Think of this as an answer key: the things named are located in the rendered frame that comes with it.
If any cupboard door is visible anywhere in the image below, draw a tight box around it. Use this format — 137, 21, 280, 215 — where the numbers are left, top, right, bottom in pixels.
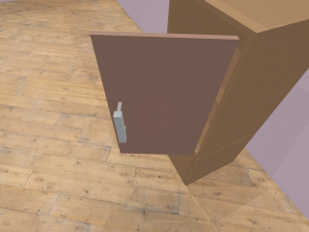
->
90, 31, 239, 156

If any handle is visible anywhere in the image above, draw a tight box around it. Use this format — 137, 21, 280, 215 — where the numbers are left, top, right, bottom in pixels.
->
113, 101, 126, 143

